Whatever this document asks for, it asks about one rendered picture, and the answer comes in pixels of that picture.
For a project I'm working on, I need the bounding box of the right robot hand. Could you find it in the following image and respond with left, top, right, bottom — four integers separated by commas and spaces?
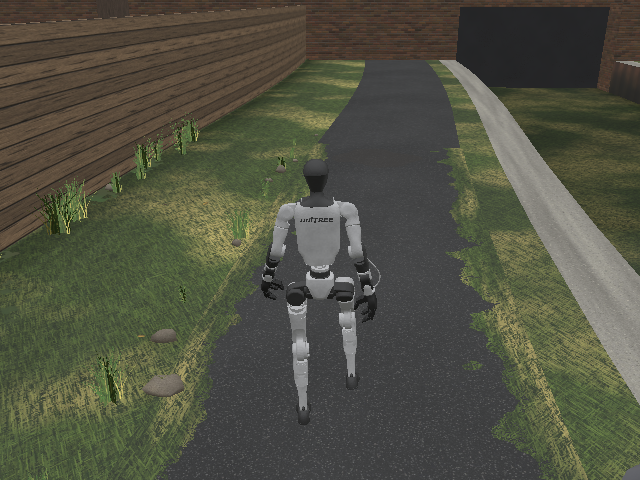
354, 292, 377, 323

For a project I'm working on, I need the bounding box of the left robot hand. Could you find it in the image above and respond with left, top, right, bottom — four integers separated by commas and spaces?
261, 278, 284, 300

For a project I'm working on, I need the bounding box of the robot right thigh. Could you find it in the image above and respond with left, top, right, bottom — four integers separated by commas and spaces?
334, 277, 355, 329

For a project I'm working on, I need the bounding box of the humanoid robot head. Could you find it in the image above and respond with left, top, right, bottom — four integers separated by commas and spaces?
300, 159, 334, 208

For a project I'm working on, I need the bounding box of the left robot upper arm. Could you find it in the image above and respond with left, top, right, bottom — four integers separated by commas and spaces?
270, 203, 297, 258

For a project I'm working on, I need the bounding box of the right robot upper arm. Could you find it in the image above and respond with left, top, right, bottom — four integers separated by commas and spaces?
338, 201, 364, 259

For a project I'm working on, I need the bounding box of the left robot forearm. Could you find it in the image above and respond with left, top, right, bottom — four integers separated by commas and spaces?
262, 242, 280, 282

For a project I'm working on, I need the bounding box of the right robot forearm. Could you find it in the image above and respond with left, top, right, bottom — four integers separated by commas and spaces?
354, 243, 375, 296

